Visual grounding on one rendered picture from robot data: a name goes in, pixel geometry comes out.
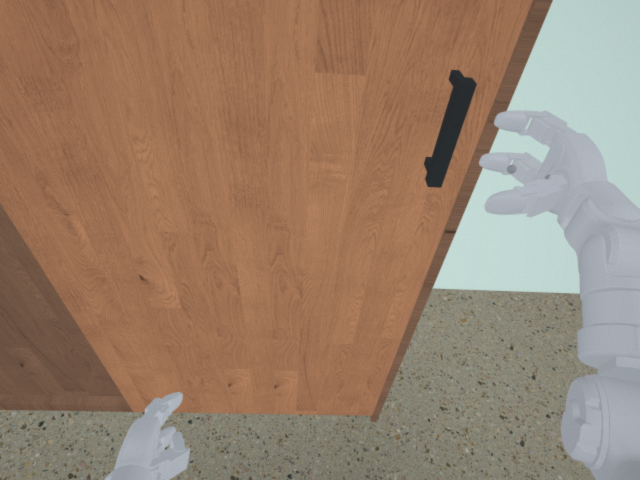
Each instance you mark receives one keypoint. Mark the left robot hand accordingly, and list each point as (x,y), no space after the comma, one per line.
(144,443)

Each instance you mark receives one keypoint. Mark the wardrobe door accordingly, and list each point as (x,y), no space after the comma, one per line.
(229,196)
(42,349)

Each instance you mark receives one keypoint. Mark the right robot upper arm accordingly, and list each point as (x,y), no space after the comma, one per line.
(601,426)

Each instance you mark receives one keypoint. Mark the handle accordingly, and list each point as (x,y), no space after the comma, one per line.
(459,102)

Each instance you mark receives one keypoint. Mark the robot right forearm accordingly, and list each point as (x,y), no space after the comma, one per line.
(602,225)

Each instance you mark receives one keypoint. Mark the right robot hand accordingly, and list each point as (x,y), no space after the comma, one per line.
(573,159)

